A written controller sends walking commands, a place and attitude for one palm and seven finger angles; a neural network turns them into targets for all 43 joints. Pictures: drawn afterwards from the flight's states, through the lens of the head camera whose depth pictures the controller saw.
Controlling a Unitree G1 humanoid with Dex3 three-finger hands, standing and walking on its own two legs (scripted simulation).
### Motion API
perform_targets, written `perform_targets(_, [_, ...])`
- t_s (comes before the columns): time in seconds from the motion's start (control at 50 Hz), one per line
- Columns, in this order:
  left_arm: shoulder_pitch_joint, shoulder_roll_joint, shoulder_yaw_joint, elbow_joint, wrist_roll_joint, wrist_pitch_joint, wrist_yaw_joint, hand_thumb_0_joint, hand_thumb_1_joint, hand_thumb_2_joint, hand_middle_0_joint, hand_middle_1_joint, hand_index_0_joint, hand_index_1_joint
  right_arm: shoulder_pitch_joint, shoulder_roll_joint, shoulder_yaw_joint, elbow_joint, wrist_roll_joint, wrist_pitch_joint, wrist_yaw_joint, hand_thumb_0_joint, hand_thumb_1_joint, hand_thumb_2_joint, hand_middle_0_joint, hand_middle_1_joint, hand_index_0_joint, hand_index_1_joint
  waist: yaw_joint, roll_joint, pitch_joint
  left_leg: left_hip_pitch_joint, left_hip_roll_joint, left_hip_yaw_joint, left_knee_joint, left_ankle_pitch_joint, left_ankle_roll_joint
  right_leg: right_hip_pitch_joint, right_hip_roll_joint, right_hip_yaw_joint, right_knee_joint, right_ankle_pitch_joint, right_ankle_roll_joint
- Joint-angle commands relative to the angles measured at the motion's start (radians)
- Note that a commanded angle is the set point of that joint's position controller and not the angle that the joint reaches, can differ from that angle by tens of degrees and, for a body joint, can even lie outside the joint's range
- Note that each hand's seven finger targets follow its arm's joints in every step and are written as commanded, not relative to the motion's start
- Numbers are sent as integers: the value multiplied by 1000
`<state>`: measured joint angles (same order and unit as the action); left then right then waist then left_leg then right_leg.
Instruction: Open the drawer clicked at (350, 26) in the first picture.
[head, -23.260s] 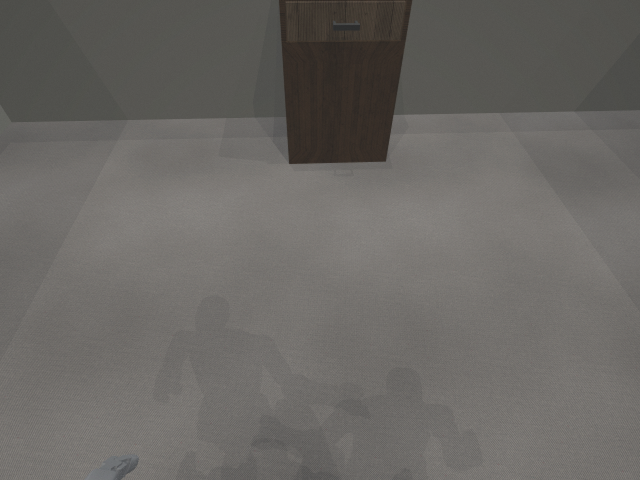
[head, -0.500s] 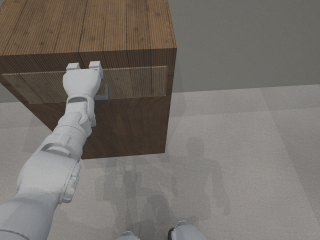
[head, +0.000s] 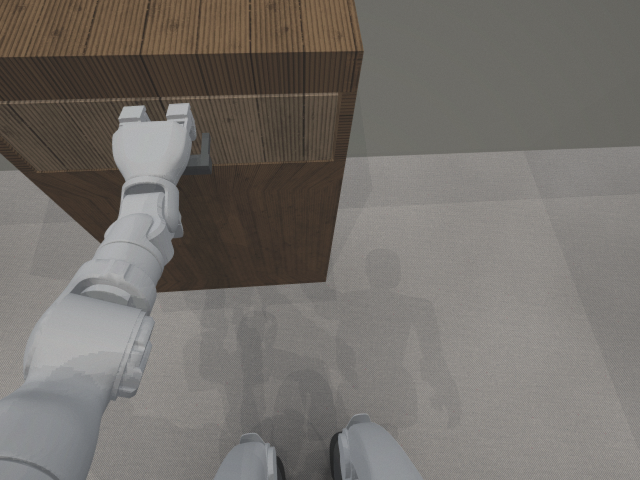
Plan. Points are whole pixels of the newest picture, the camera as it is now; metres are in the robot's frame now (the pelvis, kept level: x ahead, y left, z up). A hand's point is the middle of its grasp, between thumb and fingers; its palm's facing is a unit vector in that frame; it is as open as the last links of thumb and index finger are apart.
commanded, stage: lower the fingers behind the handle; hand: left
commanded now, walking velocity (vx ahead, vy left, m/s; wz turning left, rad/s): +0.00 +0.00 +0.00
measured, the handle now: (174, 153) +0.56 +0.16 -0.01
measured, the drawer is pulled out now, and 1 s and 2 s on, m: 0.00 0.00 0.00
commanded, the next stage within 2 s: lift the fingers back up to retry in 0.80 s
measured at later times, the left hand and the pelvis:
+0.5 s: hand (168, 176) +0.52 +0.16 -0.01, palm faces +0.02 +0.02 -1.00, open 13.8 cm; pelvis -0.03 +0.00 -0.03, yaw +0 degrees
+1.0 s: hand (171, 179) +0.52 +0.16 -0.01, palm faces -0.04 +0.02 -1.00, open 13.8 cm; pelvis -0.03 +0.00 -0.03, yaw +0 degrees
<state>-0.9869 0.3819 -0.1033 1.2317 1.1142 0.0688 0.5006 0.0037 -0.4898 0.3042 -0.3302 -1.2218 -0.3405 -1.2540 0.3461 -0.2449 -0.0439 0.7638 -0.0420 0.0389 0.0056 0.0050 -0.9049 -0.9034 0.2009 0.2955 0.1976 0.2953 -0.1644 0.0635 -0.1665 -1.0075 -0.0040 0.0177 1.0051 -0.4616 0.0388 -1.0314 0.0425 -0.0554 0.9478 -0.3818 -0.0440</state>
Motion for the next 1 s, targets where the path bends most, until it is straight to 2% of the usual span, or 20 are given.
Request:
perform_targets(0.0, [-441, 204, 24, -86, -12, 64, -32, 0, -500, 300, -300, -1200, -300, -1200, 179, -173, -41, -41, 3, -2, -23, 0, -900, -900, 200, 300, 200, 300, -68, -27, -433, 241, -21, -30, -104, 310, 13, 331, 13, 58, -127, 286, 21])
perform_targets(0.06, [-376, 232, 41, -57, -15, 46, -72, 0, -500, 300, -300, -1200, -300, -1200, 171, -175, -32, -50, 5, 1, -30, 0, -900, -900, 200, 300, 200, 300, -53, -43, -393, 191, -25, -23, -101, 275, 15, 347, 9, 66, -122, 279, 20])
perform_targets(0.14, [-338, 213, 26, -72, -11, -13, -105, 0, -500, 300, -300, -1200, -300, -1200, 167, -166, -29, -75, 5, -12, -37, 0, -900, -900, 200, 300, 200, 300, -52, -47, -354, 146, -25, -20, -82, 227, 18, 312, 5, 71, -106, 238, 19])
perform_targets(0.2, [-325, 198, 15, -77, -1, -47, -103, 0, -500, 300, -300, -1200, -300, -1200, 165, -165, -30, -86, 4, -23, -38, 0, -900, -900, 200, 300, 200, 300, -56, -41, -338, 118, -22, -23, -59, 190, 18, 246, 5, 65, -83, 183, 17])
perform_targets(0.24, [-334, 178, 0, -64, 5, -54, -97, 0, -500, 300, -300, -1200, -300, -1200, 171, -166, -33, -87, 4, -29, -38, 0, -900, -900, 200, 300, 200, 300, -72, -42, -321, 108, -19, -29, -42, 177, 18, 193, 5, 58, -69, 156, 16])
perform_targets(0.26, [-338, 198, 18, -64, 4, -55, -90, 0, -500, 300, -300, -1200, -300, -1200, 173, -170, -32, -88, 3, -32, -36, 0, -900, -900, 200, 300, 200, 300, -63, -39, -331, 94, -18, -31, -35, 168, 17, 183, 6, 55, -56, 140, 15])
perform_targets(0.32, [-401, 184, 5, -69, 6, -41, -70, 0, -500, 300, -300, -1200, -300, -1200, 183, -171, -37, -82, 0, -40, -31, 0, -900, -900, 200, 300, 200, 300, -81, -4, -366, 105, -15, -41, -15, 174, 16, 130, 6, 47, -31, 121, 11])
perform_targets(0.38, [-394, 207, 17, -37, 7, -6, -58, 0, -500, 300, -300, -1200, -300, -1200, 186, -180, -34, -80, 2, -37, -29, 0, -900, -900, 200, 300, 200, 300, -79, -19, -397, 85, -14, -44, 1, 173, 15, 127, 5, 46, -13, 116, 14])
perform_targets(0.44, [-443, 208, 9, -61, 4, 25, -58, 0, -500, 300, -300, -1200, -300, -1200, 189, -182, -35, -80, 6, -33, -24, 0, -900, -900, 200, 300, 200, 300, -83, 14, -445, 118, -11, -49, -2, 182, 13, 131, 5, 43, -14, 118, 15])
perform_targets(0.48, [-442, 191, -9, -36, 0, 54, -66, 0, -500, 300, -300, -1200, -300, -1200, 181, -182, -30, -82, 12, -28, -25, 0, -900, -900, 200, 300, 200, 300, -89, -1, -411, 103, -12, -50, -13, 140, 14, 122, 7, 41, -28, 79, 17])
perform_targets(0.52, [-487, 236, 10, -32, -3, 68, -79, 0, -500, 300, -300, -1200, -300, -1200, 183, -189, -25, -78, 15, -25, -29, 0, -900, -900, 200, 300, 200, 300, -97, -12, -401, 84, -10, -52, -18, 112, 17, 129, 7, 44, -31, 60, 18])
perform_targets(0.56, [-479, 258, 20, -44, -12, 69, -99, 0, -500, 300, -300, -1200, -300, -1200, 176, -186, -18, -89, 18, -26, -34, 0, -900, -900, 200, 300, 200, 300, -85, -1, -430, 73, -11, -47, -22, 91, 20, 160, 6, 48, -32, 48, 20])
perform_targets(0.64, [-459, 228, -5, -47, -27, 39, -145, 0, -500, 300, -300, -1200, -300, -1200, 180, -181, -15, -98, 20, -37, -43, 0, -900, -900, 200, 300, 200, 300, -90, -10, -411, 59, -11, -46, -25, 66, 24, 160, 4, 50, -39, 35, 23])
perform_targets(0.72, [-462, 255, 8, -50, -24, -3, -164, 0, -500, 300, -300, -1200, -300, -1200, 185, -184, -12, -96, 23, -48, -51, 0, -900, -900, 200, 300, 200, 300, -99, -49, -362, 13, -7, -48, -18, 13, 27, 133, 3, 56, -37, -13, 23])
perform_targets(0.74, [-443, 235, -8, -46, -19, -14, -164, 0, -500, 300, -300, -1200, -300, -1200, 186, -180, -10, -101, 20, -53, -52, 0, -900, -900, 200, 300, 200, 300, -90, -26, -355, 8, -10, -48, -17, 10, 26, 123, 3, 53, -32, -19, 22])
perform_targets(0.78, [-444, 205, -22, -74, -19, -33, -162, 0, -500, 300, -300, -1200, -300, -1200, 190, -178, -16, -100, 18, -60, -51, 0, -900, -900, 200, 300, 200, 300, -96, -13, -370, 30, -7, -53, -9, 33, 26, 100, 4, 51, -23, -1, 19])
perform_targets(0.86, [-417, 224, 14, -112, -26, -57, -143, 0, -500, 300, -300, -1200, -300, -1200, 201, -177, -23, -99, 15, -62, -45, 0, -900, -900, 200, 300, 200, 300, -71, -7, -417, 50, -7, -53, -1, 78, 23, 121, 6, 52, -13, 33, 17])
perform_targets(0.9, [-438, 262, 39, -131, -19, -57, -123, 0, -500, 300, -300, -1200, -300, -1200, 203, -179, -23, -96, 15, -59, -44, 0, -900, -900, 200, 300, 200, 300, -68, -7, -438, 55, -6, -56, -2, 84, 22, 133, 6, 54, -14, 38, 17])
perform_targets(0.96, [-494, 244, 32, -210, -19, -48, -94, 0, -500, 300, -300, -1200, -300, -1200, 210, -173, -34, -91, 14, -58, -39, 0, -900, -900, 200, 300, 200, 300, -61, 66, -523, 167, -4, -65, -20, 152, 14, 151, 9, 49, -26, 84, 15])
perform_targets(0.98, [-501, 270, 51, -216, -15, -40, -86, 0, -500, 300, -300, -1200, -300, -1200, 212, -175, -35, -84, 15, -53, -40, 0, -900, -900, 200, 300, 200, 300, -60, 46, -530, 194, -1, -72, -28, 173, 12, 165, 10, 46, -34, 97, 17])
